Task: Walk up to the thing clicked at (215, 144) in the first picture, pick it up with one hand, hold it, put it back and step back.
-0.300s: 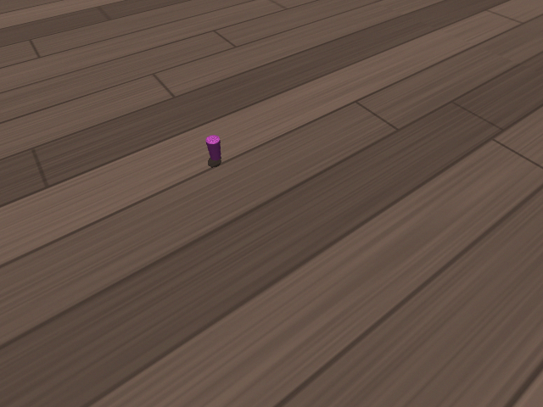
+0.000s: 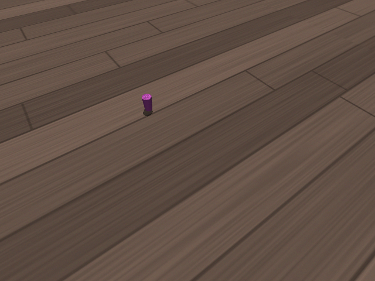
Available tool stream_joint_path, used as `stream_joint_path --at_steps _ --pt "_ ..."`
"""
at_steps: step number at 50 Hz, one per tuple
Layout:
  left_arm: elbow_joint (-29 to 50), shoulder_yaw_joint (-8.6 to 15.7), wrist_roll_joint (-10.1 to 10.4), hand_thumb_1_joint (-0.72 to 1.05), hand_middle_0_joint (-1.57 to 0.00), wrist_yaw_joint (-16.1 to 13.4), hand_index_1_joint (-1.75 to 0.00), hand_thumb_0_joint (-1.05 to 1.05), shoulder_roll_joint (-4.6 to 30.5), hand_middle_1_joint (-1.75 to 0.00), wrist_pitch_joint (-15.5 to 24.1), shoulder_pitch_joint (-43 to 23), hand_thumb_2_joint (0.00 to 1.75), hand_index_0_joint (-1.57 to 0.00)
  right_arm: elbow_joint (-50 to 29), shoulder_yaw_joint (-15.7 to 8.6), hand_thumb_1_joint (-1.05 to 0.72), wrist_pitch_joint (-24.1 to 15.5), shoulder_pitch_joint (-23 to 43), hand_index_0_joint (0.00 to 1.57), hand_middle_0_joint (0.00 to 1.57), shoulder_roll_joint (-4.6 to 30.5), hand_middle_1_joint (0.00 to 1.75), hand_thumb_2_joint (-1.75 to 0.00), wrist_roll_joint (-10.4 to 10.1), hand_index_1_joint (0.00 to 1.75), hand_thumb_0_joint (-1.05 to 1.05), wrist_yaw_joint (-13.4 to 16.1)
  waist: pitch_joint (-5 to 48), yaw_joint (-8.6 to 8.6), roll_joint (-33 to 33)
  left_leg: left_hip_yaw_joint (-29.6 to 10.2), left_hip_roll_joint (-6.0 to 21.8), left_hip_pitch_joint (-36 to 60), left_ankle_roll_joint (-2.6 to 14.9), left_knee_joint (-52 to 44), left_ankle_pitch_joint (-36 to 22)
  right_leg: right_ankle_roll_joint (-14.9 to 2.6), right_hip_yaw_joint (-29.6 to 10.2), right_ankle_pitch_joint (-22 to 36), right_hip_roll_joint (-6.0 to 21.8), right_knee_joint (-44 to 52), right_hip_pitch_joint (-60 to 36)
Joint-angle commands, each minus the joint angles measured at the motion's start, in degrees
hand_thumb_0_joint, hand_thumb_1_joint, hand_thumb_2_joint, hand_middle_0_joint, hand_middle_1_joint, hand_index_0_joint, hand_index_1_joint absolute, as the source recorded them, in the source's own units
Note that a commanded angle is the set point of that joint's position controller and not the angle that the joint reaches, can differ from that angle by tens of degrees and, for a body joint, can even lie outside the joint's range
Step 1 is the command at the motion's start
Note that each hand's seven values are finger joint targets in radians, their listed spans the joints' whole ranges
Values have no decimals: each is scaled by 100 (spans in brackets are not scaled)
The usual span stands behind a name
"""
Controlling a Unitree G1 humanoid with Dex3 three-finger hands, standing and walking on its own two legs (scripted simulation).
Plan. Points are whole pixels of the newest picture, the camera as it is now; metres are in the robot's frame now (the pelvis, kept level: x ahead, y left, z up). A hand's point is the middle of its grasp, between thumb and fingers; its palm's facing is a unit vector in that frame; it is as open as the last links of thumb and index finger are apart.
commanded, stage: stand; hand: left
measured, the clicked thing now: (147, 103) +1.41 +0.32 -0.72
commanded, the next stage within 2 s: walk up in 0.82 s
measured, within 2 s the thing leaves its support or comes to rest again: neither
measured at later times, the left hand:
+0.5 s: hand out of the picture +0.08 +0.25 -0.16, palm faces -0.02 -0.94 -0.33, open 7.4 cm
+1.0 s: hand out of the picture +0.08 +0.28 -0.15, palm faces +0.03 -0.93 -0.36, open 7.4 cm
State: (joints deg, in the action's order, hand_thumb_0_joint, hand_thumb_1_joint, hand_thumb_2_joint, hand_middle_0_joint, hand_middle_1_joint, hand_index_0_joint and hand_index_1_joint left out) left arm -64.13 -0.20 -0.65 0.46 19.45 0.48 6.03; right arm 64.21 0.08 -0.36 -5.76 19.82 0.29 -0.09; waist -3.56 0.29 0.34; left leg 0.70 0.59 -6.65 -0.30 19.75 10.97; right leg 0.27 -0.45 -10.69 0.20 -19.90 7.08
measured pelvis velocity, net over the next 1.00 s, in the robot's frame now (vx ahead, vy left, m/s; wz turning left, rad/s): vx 0.03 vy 0.00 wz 0.04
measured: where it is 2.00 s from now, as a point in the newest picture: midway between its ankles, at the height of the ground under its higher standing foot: (172, 224)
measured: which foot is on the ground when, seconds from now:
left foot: down 0.00-0.98, up 1.00-1.00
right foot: down 0.00-1.00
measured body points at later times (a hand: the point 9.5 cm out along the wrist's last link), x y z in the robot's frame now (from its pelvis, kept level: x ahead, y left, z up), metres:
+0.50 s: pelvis +0.00 +0.00 +0.00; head +0.02 +0.00 +0.45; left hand +0.08 +0.30 -0.13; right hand +0.08 -0.30 -0.13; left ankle +0.00 +0.12 -0.75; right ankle +0.00 -0.12 -0.75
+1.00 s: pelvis +0.03 +0.00 -0.01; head +0.03 +0.00 +0.44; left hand +0.08 +0.32 -0.13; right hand +0.10 -0.32 -0.14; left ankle +0.00 +0.12 -0.74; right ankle +0.00 -0.12 -0.75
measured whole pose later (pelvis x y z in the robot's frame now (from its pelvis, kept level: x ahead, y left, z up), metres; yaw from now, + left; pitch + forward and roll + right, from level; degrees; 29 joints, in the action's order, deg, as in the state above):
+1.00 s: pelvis +0.03 +0.00 -0.01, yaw +2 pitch -1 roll -1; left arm -59.3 3.9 -2.6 3.5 22.3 3.0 11.4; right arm 60.2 -4.0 -0.9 -11.9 23.0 1.6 -3.1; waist -0.6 0.6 1.4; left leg -1.6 0.3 -13.0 2.7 35.0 23.9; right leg -1.6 1.8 -17.4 0.0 -28.9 9.9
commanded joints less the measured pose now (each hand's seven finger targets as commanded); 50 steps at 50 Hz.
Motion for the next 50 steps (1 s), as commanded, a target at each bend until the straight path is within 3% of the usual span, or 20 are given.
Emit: stream_joint_path --at_steps 1,40,41,42,43,45,47,48,49,50 --pt "367 223 10 90 -20 -101 -30 0 1233 -30 133 -193 90 -20 -355 -246 -90 -140 211 20 20 1212 30 -90 21 30 0 64 548 -20 -93 -531 678 160 191 -287 -717 -169 -537 833 696 305 -65" --pt "349 220 39 90 -20 -102 -30 0 1250 -30 127 -150 90 -20 -326 -229 -90 -142 141 20 20 1214 30 -90 23 30 0 55 472 -19 -78 -546 676 133 154 -364 -808 -178 -531 884 713 348 -157" --pt "647 617 -88 90 -20 75 -30 0 1875 -30 235 208 90 -20 -650 -625 -90 -233 -189 20 20 1783 30 -90 93 30 0 -109 1093 -40 -11 -760 519 155 632 62 2234 -374 -314 -2024 399 -212 -216" --pt "616 635 -139 90 -20 138 -30 0 1804 -30 237 147 90 -20 -645 -666 -90 -225 -155 20 20 1809 30 -90 139 30 0 -185 564 -2 152 -1044 605 -488 755 12 3230 -447 -448 -2838 455 -474 289" --pt "684 655 -169 90 -20 174 -30 0 1727 -30 246 37 90 -20 -699 -671 -90 -212 -81 20 20 1778 30 -90 159 30 0 -221 181 11 224 -1122 646 -971 769 -55 3481 -462 -494 -3008 461 -518 533" --pt "844 672 -148 90 -20 229 -30 0 1610 -30 279 158 90 -20 -922 -655 -90 -241 118 20 20 1577 30 -90 166 30 0 -267 -263 138 161 -1240 678 -1343 759 104 2908 -568 -711 -2721 610 -528 815" --pt "775 745 -156 90 -20 220 -30 0 1721 -30 346 654 90 -20 -1109 -679 -90 -316 295 20 20 1424 30 -90 144 30 0 -278 -49 392 -147 -959 462 -1765 596 740 1880 -751 -1100 -2122 873 -174 -125" --pt "642 821 -166 90 -20 189 -30 0 1937 -30 381 1104 90 -20 -1250 -658 -90 -331 533 20 20 1290 30 -90 120 30 0 -290 66 611 -575 -376 95 -2632 368 1479 1461 -994 -1746 -2381 1275 468 -1180" --pt "612 909 -199 90 -20 166 -30 0 2208 -30 410 1367 90 -20 -1373 -635 -90 -332 820 20 20 1199 30 -90 138 30 0 -274 -83 838 -1129 -114 -77 -3674 261 2503 1869 -1347 -2676 -2533 2037 1182 -1747" --pt "816 937 -204 90 -20 162 -30 0 2325 -30 427 1115 90 -20 -1409 -655 -90 -334 724 20 20 1344 30 -90 158 30 0 -251 -189 728 -757 -560 140 -3793 224 2852 1843 -1528 -2976 -2629 2410 1314 -1560"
